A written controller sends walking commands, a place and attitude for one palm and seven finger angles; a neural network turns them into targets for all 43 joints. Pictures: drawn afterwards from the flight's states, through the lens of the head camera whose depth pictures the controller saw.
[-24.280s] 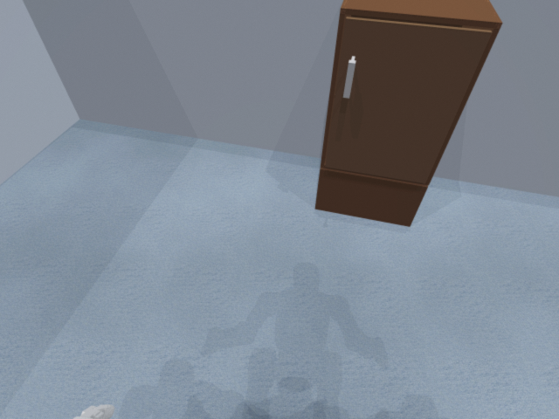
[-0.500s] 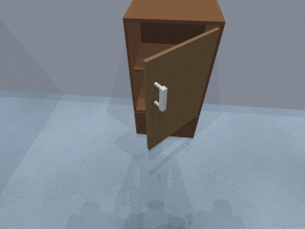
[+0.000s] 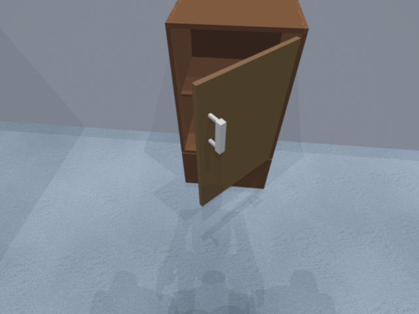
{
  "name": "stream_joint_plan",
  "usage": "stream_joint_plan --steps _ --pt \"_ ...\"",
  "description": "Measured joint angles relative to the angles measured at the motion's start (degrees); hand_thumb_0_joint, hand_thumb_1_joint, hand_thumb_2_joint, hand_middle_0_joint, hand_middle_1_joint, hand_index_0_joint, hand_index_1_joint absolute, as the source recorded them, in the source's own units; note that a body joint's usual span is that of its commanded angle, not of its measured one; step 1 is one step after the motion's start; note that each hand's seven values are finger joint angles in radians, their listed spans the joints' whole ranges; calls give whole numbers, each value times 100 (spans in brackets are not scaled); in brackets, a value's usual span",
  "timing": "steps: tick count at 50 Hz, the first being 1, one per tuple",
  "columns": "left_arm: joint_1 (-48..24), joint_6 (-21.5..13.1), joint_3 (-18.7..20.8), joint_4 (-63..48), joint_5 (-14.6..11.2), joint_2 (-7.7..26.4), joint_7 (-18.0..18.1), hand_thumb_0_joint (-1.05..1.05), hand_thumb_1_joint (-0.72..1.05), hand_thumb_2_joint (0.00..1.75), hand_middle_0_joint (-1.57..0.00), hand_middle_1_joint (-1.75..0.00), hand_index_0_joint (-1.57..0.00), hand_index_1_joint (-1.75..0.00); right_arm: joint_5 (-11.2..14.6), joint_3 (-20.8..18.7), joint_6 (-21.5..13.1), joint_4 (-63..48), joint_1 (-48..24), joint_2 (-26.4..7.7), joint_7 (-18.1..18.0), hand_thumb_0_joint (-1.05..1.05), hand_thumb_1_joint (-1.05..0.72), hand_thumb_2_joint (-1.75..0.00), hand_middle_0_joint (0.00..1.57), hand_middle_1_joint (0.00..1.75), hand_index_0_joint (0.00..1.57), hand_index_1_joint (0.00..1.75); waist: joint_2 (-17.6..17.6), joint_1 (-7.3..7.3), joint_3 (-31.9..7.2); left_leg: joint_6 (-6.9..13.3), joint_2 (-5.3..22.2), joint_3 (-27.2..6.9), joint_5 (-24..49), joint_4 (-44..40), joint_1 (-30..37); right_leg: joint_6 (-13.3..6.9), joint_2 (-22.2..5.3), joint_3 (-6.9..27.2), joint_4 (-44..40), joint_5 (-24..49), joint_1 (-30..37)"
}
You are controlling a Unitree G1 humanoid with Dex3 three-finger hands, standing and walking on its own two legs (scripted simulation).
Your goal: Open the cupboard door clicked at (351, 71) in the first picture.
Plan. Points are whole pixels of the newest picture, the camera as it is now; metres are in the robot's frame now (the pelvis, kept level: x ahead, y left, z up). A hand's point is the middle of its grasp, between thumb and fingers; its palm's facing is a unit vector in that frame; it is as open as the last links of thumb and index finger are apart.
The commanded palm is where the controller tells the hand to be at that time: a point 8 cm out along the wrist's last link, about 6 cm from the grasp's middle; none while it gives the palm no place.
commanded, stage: look to check the result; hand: left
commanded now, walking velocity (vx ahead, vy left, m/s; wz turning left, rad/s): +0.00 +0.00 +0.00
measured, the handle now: (215, 133) +0.61 +0.02 -0.05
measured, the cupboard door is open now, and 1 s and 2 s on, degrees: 45 45 45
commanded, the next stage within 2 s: walk to a spot facing it in 0.24 s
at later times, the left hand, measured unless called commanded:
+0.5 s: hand out of the picture +0.02 +0.17 -0.18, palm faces +0.03 -0.98 -0.20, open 7.4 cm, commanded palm none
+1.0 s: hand out of the picture +0.10 +0.15 -0.16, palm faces -0.18 -0.93 -0.32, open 7.4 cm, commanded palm none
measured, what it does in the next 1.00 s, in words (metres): lifts its left foot, turning right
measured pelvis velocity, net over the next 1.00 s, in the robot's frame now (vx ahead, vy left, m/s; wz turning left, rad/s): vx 0.00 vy -0.05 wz -0.29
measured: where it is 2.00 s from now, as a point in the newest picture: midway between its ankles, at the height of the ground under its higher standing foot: outside the picture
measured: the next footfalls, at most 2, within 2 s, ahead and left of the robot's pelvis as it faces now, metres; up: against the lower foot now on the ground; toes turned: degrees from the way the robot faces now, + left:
left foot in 1.36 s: +0.13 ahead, +0.09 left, +0.00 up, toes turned -32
right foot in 1.66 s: -0.02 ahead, -0.16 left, +0.00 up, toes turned -43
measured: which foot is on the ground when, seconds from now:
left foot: down 0.00-0.80, up 0.82-1.00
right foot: down 0.00-1.00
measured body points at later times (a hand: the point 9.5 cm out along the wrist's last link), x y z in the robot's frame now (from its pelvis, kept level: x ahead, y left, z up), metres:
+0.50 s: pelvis +0.01 -0.01 +0.00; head +0.03 -0.01 +0.45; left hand +0.02 +0.22 -0.16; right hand +0.00 -0.22 -0.17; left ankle +0.02 +0.12 -0.74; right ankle +0.01 -0.11 -0.74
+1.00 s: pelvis +0.00 -0.05 +0.00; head +0.05 -0.09 +0.44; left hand +0.11 +0.20 -0.13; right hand +0.03 -0.32 -0.16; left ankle +0.01 +0.12 -0.66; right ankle -0.01 -0.10 -0.74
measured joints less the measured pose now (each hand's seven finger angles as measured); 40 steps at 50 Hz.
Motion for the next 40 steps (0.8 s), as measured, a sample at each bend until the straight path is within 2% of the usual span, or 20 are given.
stream_joint_plan --steps 21,28,34,38,40 --pt "-66 -15 7 -23 -8 19 -6 0 91 90 -20 -30 -20 -30 -4 17 4 47 -59 -12 -15 0 -91 -90 20 30 20 30 -20 10 18 -55 57 -15 -43 -63 80 -42 61 -17 -95 -31 93" --pt "-61 185 191 -205 26 43 -81 0 91 90 -20 -30 -20 -30 -13 -118 119 -162 -181 -55 -70 0 -91 -90 20 30 20 30 -14 59 117 -64 190 257 -311 377 -121 -64 167 263 332 -170 -237" --pt "-168 327 350 -505 63 223 -169 1 91 90 -20 -30 -20 -30 -35 -242 122 -487 -254 -154 -95 0 -90 -90 20 30 20 30 -115 66 202 -67 266 597 -480 664 -317 -87 223 572 947 -361 -733" --pt "-294 377 427 -705 77 324 -223 1 91 90 -20 -30 -20 -30 -79 -298 108 -640 -284 -293 -91 0 -90 -90 20 30 20 30 -31 96 270 -132 388 804 -588 812 -318 -65 178 375 1832 -1128 -991" --pt "-302 320 441 -839 78 364 -247 1 91 90 -20 -30 -20 -30 -78 -309 126 -710 -275 -375 -87 0 -90 -90 20 30 20 30 49 114 247 -218 489 860 -702 1022 -388 -104 169 324 1427 -745 -802"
